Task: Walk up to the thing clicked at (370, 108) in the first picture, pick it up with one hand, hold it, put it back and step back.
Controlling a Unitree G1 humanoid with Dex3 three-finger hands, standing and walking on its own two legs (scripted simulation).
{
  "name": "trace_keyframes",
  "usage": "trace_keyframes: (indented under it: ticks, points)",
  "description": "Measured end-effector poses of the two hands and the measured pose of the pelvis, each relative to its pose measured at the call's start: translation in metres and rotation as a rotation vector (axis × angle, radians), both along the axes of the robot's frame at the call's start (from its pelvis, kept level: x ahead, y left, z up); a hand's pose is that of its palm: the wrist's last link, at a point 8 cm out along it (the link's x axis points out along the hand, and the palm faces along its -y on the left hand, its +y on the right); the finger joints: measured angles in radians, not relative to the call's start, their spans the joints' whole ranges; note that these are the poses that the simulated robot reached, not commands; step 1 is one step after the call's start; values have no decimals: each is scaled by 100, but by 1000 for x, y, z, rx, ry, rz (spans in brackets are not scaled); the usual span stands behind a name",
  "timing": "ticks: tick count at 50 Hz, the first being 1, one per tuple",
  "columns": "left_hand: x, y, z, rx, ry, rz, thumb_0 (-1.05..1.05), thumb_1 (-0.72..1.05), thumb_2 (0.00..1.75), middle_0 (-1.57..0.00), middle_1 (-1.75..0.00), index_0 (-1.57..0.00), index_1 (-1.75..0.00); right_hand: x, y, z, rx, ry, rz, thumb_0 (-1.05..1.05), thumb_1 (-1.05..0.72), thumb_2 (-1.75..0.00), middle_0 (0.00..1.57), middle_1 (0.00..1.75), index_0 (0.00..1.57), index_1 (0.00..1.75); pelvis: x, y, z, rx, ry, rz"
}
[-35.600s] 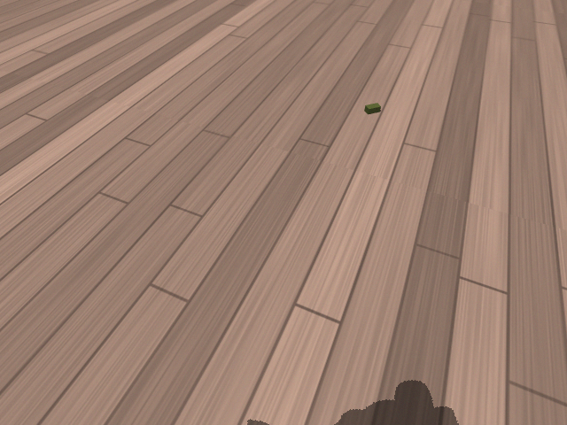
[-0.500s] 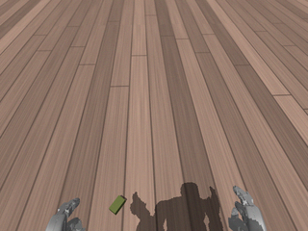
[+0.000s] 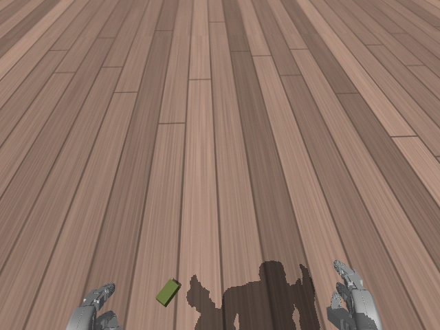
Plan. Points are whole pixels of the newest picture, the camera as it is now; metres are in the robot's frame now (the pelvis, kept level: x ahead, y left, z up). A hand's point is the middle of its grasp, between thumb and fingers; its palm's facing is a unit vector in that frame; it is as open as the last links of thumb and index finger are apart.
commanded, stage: home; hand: left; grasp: from above
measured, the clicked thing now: (167, 292) +0.40 +0.21 -0.69
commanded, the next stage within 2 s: stand in 0.78 s
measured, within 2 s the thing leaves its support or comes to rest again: neither
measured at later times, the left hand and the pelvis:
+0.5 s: hand (119, 329) +0.17 +0.18 -0.05, palm faces +0.04 -0.98 -0.21, open 7.4 cm; pelvis +0.00 +0.00 +0.00, yaw +0 degrees
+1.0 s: hand out of the picture +0.16 +0.21 -0.08, palm faces +0.01 -0.95 -0.32, open 7.4 cm; pelvis -0.01 +0.00 +0.01, yaw +0 degrees
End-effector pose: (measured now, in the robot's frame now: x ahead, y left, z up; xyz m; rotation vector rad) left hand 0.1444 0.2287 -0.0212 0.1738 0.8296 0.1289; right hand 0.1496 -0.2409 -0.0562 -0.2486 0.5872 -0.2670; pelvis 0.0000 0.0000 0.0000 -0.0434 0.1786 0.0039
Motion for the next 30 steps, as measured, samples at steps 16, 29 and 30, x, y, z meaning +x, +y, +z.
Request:
trace_keyframes:
  ticks: [16, 29, 30]
  points:
    - [4, 0, 0, 1, 1, -1, 1, 91, 90, -20, -30, -20, -30, 0, -2, -2, -2, 15, -9, 2, -90, -90, 21, 30, 21, 30, 4, 0, 0, 0, 6, 0]
    - [6, 1, 0, 2, -3, -3, 1, 91, 90, -20, -30, -20, -30, 2, -1, -1, 0, 16, -11, 2, -90, -90, 21, 30, 21, 30, 5, 1, 0, -1, 7, -1]
    - [6, 1, 0, 1, -2, -3, 1, 91, 90, -20, -30, -20, -30, 2, -1, -1, 0, 15, -11, 2, -90, -90, 21, 30, 21, 30, 5, 1, 0, -2, 7, -1]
